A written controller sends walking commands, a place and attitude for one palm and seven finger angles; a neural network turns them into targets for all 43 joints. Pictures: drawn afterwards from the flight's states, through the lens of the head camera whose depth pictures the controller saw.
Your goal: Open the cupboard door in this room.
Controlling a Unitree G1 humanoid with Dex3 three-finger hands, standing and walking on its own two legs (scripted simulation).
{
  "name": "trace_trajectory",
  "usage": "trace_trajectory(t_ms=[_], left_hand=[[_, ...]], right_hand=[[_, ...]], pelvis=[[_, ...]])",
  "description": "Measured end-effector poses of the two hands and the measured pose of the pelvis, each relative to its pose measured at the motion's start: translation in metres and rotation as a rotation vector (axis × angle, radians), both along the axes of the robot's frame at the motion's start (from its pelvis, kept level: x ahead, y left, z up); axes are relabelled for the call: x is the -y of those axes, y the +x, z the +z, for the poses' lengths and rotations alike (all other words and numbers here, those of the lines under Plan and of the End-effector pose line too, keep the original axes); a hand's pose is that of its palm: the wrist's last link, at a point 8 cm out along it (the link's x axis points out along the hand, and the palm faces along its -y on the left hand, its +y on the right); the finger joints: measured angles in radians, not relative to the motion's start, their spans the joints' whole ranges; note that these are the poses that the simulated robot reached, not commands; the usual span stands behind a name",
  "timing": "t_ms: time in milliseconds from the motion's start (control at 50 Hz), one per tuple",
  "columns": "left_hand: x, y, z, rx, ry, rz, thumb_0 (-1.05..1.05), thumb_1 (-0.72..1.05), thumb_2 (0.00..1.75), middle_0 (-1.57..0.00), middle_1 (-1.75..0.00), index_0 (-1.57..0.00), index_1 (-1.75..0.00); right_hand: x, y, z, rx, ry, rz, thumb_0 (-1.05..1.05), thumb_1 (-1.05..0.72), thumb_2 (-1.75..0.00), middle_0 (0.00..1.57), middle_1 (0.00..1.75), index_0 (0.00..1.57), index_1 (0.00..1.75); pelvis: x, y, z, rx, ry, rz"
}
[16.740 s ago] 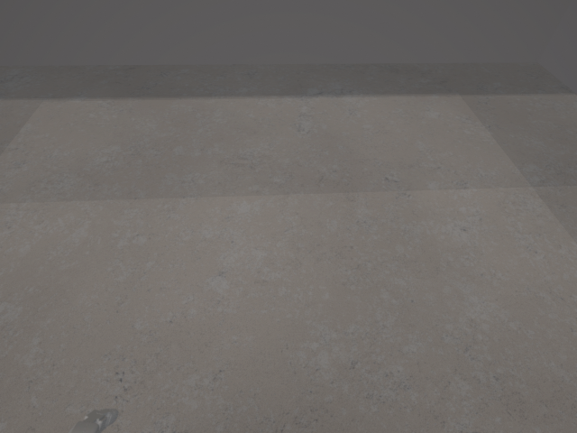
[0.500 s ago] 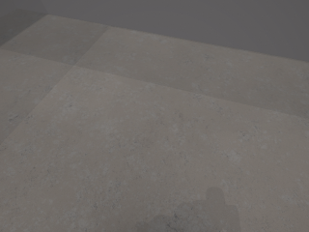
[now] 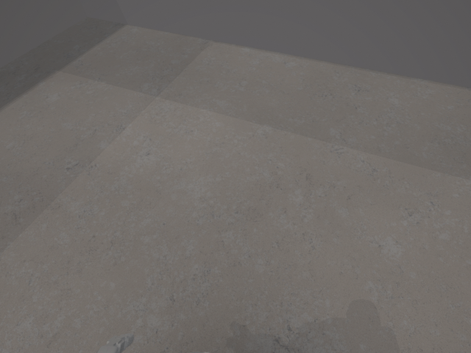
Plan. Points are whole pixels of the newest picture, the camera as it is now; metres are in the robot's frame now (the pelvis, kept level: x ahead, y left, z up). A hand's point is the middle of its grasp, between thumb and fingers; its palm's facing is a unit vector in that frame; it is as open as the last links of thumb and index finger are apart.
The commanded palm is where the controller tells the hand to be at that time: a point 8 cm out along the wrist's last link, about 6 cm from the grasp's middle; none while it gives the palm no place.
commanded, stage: turn or walk to find it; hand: left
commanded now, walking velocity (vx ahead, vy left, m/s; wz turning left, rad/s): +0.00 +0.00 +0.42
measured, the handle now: out of the picture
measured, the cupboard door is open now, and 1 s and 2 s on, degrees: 0 0 0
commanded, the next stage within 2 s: none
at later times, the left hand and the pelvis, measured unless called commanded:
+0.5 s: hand out of the picture -0.05 +0.25 -0.19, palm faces +0.27 -0.94 -0.23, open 7.4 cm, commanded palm none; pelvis -0.03 +0.04 +0.00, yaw +13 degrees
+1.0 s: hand out of the picture -0.01 +0.22 -0.14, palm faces +0.40 -0.87 -0.28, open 7.4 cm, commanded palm none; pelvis -0.04 +0.00 +0.00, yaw +25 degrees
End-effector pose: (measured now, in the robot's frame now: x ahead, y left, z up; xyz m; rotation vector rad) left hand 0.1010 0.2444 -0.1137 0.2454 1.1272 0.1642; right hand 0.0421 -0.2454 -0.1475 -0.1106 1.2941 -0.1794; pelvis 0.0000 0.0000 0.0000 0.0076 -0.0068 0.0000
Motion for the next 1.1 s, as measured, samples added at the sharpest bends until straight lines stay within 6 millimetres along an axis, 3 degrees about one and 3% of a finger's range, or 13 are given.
trace_trajectory(t_ms=[120, 260, 340, 440, 500, 620, 720, 820, 920, 980, 1100], left_hand=[[0.012, -0.036, 0.01, -0.018, 0.0, 0.069, 0.01, 0.9, 0.9, -0.2, -0.29, -0.2, -0.3], [0.008, -0.079, 0.0, -0.068, -0.03, 0.156, 0.01, 0.9, 0.9, -0.2, -0.29, -0.2, -0.3], [-0.007, -0.109, -0.013, -0.107, -0.055, 0.214, 0.01, 0.9, 0.9, -0.21, -0.3, -0.2, -0.3], [-0.039, -0.15, -0.04, -0.166, -0.084, 0.301, 0.01, 0.9, 0.9, -0.21, -0.3, -0.2, -0.3], [-0.053, -0.165, -0.04, -0.212, -0.083, 0.33, 0.01, 0.91, 0.9, -0.2, -0.29, -0.2, -0.3], [-0.07, -0.164, -0.022, -0.16, -0.079, 0.364, 0.01, 0.91, 0.9, -0.2, -0.29, -0.2, -0.3], [-0.074, -0.153, -0.012, -0.102, -0.055, 0.374, 0.01, 0.91, 0.9, -0.2, -0.29, -0.2, -0.3], [-0.064, -0.137, -0.004, -0.048, -0.033, 0.374, 0.01, 0.91, 0.9, -0.2, -0.29, -0.2, -0.3], [-0.042, -0.125, 0.002, 0.017, -0.005, 0.383, 0.01, 0.91, 0.9, -0.2, -0.29, -0.2, -0.3], [-0.023, -0.134, 0.006, 0.027, 0.01, 0.4, 0.01, 0.91, 0.9, -0.2, -0.29, -0.2, -0.3], [0.006, -0.172, 0.012, -0.032, -0.006, 0.493, 0.01, 0.9, 0.9, -0.2, -0.29, -0.2, -0.3]], right_hand=[[0.014, -0.009, 0.002, -0.055, 0.006, 0.038, 0.0, -0.91, -0.9, 0.2, 0.3, 0.2, 0.3], [0.012, -0.003, 0.009, -0.09, -0.022, 0.114, 0.0, -0.91, -0.9, 0.2, 0.3, 0.2, 0.3], [-0.004, 0.017, 0.014, -0.07, -0.051, 0.183, 0.0, -0.91, -0.9, 0.2, 0.3, 0.2, 0.3], [-0.039, 0.051, 0.019, 0.027, -0.094, 0.274, 0.0, -0.91, -0.9, 0.2, 0.3, 0.2, 0.3], [-0.058, 0.061, 0.031, 0.077, -0.097, 0.306, 0.0, -0.91, -0.9, 0.2, 0.3, 0.2, 0.3], [-0.082, 0.064, 0.04, 0.087, -0.084, 0.359, 0.0, -0.91, -0.9, 0.2, 0.3, 0.2, 0.3], [-0.087, 0.059, 0.036, 0.073, -0.054, 0.375, 0.0, -0.9, -0.9, 0.2, 0.3, 0.2, 0.3], [-0.075, 0.046, 0.025, 0.034, -0.03, 0.376, 0.0, -0.9, -0.9, 0.2, 0.3, 0.2, 0.3], [-0.049, 0.036, 0.005, -0.026, -0.005, 0.385, 0.0, -0.9, -0.9, 0.2, 0.3, 0.2, 0.3], [-0.034, 0.037, -0.004, -0.053, 0.002, 0.396, 0.0, -0.9, -0.9, 0.2, 0.3, 0.2, 0.3], [-0.018, 0.052, 0.002, -0.075, -0.008, 0.452, 0.0, -0.91, -0.9, 0.2, 0.3, 0.2, 0.3]], pelvis=[[0.008, -0.006, 0.008, 0.015, 0.023, 0.064], [0.003, -0.012, 0.009, 0.013, 0.023, 0.138], [-0.009, -0.018, 0.005, 0.008, 0.015, 0.175], [-0.033, -0.026, -0.008, 0.004, -0.003, 0.22], [-0.041, -0.03, -0.002, 0.007, -0.013, 0.225], [-0.051, -0.035, 0.011, -0.001, -0.036, 0.277], [-0.05, -0.038, 0.013, -0.009, -0.025, 0.309], [-0.037, -0.04, 0.011, -0.012, -0.014, 0.35], [-0.015, -0.039, 0.003, -0.02, 0.008, 0.393], [-0.003, -0.04, 0.001, -0.009, 0.01, 0.424], [0.008, -0.038, 0.01, -0.002, 0.034, 0.489]])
